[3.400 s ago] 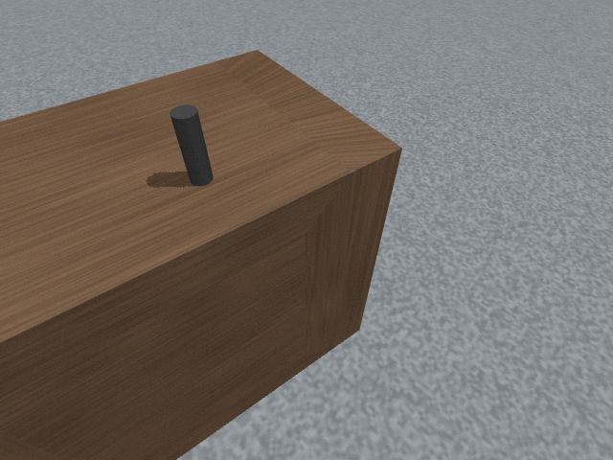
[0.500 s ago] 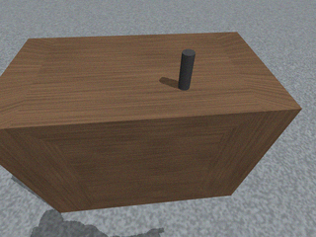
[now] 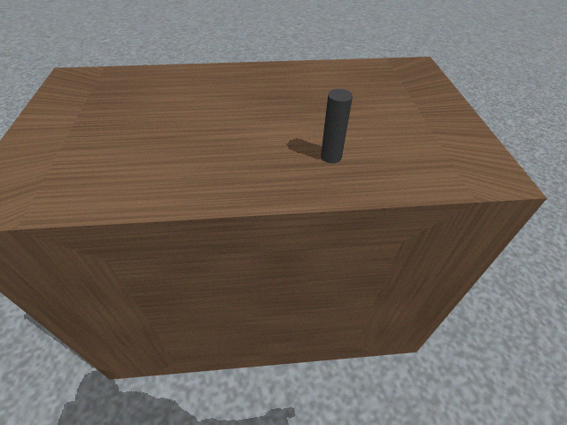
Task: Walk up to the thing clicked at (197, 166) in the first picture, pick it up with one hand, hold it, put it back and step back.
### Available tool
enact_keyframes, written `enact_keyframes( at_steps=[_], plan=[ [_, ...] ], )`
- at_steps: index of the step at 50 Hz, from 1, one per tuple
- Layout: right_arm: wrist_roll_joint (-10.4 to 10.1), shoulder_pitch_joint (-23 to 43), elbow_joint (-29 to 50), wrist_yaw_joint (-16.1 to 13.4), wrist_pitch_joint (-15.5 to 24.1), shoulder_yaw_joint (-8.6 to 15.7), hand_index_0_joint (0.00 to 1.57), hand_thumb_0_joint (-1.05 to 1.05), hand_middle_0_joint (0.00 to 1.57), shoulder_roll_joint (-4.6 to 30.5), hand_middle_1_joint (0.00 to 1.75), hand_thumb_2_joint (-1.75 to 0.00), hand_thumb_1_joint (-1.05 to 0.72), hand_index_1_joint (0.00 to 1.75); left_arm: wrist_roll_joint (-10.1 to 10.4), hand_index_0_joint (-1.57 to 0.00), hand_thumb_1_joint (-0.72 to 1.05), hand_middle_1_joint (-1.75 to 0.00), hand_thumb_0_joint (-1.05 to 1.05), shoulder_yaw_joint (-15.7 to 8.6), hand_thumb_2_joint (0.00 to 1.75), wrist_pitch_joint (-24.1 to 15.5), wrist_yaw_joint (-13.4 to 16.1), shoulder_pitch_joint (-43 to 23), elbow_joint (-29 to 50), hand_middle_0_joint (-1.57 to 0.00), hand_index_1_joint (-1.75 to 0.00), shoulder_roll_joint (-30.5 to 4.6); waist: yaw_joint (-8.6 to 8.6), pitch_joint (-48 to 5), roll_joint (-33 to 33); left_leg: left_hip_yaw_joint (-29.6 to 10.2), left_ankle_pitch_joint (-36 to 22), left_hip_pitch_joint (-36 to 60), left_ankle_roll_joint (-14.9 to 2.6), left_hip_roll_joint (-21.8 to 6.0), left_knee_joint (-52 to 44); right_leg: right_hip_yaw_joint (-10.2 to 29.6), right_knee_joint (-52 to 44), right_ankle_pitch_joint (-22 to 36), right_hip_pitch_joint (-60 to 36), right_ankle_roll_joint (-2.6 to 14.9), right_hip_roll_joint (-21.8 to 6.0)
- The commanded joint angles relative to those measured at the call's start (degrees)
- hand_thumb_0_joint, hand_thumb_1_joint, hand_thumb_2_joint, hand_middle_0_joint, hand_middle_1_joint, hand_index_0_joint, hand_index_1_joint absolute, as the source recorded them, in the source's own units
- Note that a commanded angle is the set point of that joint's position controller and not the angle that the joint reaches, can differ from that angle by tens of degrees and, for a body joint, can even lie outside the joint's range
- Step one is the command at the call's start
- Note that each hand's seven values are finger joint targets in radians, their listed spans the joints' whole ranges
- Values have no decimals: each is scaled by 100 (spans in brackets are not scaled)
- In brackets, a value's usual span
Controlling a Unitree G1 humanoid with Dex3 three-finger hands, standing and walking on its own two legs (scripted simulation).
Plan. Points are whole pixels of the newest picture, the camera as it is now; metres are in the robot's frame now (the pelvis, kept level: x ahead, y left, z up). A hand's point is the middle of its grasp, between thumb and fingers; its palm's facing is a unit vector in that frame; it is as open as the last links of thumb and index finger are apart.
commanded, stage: stand
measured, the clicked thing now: (335, 128) +0.61 -0.09 +0.09
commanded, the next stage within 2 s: none
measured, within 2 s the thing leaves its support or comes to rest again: neither
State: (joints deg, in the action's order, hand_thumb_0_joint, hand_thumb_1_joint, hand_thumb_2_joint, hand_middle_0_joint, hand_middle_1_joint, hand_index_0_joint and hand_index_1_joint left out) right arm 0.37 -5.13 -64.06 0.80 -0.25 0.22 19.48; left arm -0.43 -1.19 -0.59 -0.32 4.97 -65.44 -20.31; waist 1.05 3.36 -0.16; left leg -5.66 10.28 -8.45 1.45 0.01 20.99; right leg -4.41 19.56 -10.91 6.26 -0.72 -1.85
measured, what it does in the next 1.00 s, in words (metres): stands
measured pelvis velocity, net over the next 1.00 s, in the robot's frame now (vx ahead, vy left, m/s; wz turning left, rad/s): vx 0.00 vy -0.01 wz -0.03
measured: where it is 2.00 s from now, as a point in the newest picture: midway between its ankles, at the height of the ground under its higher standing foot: outside the picture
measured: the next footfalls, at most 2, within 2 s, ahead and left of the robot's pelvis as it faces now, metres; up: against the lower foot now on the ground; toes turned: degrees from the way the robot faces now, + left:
none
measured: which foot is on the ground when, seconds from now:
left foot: down 0.00-1.00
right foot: down 0.00-1.00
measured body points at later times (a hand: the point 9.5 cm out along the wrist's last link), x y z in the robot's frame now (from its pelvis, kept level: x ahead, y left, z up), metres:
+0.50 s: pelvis +0.00 -0.01 +0.00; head +0.01 -0.01 +0.45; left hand +0.08 +0.30 -0.13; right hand +0.07 -0.31 -0.13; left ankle +0.02 +0.14 -0.75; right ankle +0.00 -0.12 -0.75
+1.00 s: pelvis +0.00 -0.01 +0.00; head +0.01 -0.02 +0.45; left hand +0.08 +0.29 -0.13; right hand +0.07 -0.31 -0.13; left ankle +0.02 +0.14 -0.75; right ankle +0.00 -0.13 -0.75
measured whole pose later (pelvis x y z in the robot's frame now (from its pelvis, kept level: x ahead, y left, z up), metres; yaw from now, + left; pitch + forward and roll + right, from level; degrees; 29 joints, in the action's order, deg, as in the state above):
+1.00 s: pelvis +0.00 -0.01 +0.00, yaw -2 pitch -2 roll +0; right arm 0.3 -6.9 -64.0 0.5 0.1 -0.8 20.3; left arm -0.2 0.1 -0.6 -0.4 6.6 -64.8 -20.5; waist 0.6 3.0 -0.5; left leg -4.4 9.9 -6.6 2.5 -1.4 18.6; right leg -3.1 19.2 -11.0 6.0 0.4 -0.6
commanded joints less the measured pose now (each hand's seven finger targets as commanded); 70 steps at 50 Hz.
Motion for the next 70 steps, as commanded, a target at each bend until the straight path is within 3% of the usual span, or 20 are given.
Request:
enact_keyframes(
  at_steps=[1,7,18,22,29,33,58,65,68,70],
  plan=[
    [20,252,339,-127,194,197,20,0,20,1291,30,-90,-90,30,5,-20,90,-30,0,-205,90,-131,50,-181,362,-20,-30,-1226,-33,-572,-103,-340,-1195,18,-242,-627,-343,626,-330,610,-345,156,-651],
    [8,213,336,-133,196,194,20,0,20,1303,30,-90,-90,30,0,-20,90,-30,0,-172,90,-128,50,-164,376,-20,-30,-1223,-57,-582,-89,-279,-1243,50,-217,-632,-376,620,-352,746,-382,154,-642],
    [11,142,296,-114,178,163,20,0,20,1307,30,-90,-90,30,4,-20,90,-30,0,-149,90,-128,41,-136,395,-20,-30,-1245,-78,-332,-56,-259,-573,-74,-222,-604,-506,701,-496,168,-186,166,-626],
    [9,194,341,-110,188,177,20,0,20,1292,30,-90,-90,30,-4,-20,90,-30,0,-156,90,-139,56,-103,415,-20,-30,-1292,-50,-523,6,-240,-976,80,-207,-623,-417,679,-422,586,-268,170,-640],
    [7,76,279,-112,177,143,20,0,20,1280,30,-90,-90,30,12,-20,90,-30,0,-147,90,-115,41,-66,409,-20,-30,-1289,-60,-304,26,-256,-616,-39,-186,-600,-530,699,-464,151,-114,189,-596],
    [12,76,305,-121,184,143,20,0,20,1317,30,-90,-90,30,6,-20,90,-30,0,-154,90,-114,38,-52,420,-20,-30,-1310,-68,-476,-31,-221,-796,48,-216,-637,-451,729,-423,441,-233,203,-626],
    [12,42,319,-143,169,123,20,0,20,1338,30,-90,-90,30,4,-20,90,-30,0,-126,90,-125,55,-47,448,-20,-30,-1285,-73,-537,-55,-128,-1023,197,-176,-667,-382,750,-366,915,-251,188,-615],
    [9,34,288,-137,179,99,20,0,20,1307,30,-90,-90,30,10,-20,90,-30,0,-129,90,-104,44,-16,409,-20,-30,-1256,-49,-329,-58,-159,-776,75,-181,-678,-533,745,-417,514,-144,189,-562],
    [12,39,323,-139,176,120,20,0,20,1321,30,-90,-90,30,-3,-20,90,-30,0,-137,90,-122,51,-48,450,-20,-30,-1279,-55,-459,-19,-128,-901,147,-179,-665,-464,751,-413,717,-224,191,-589],
    [20,32,324,-142,175,125,20,0,20,1301,30,-90,-90,30,-3,-20,90,-30,0,-138,90,-115,50,-43,445,-20,-30,-1299,-79,-405,-12,-115,-752,158,-161,-647,-481,772,-442,563,-122,214,-584]
  ],
)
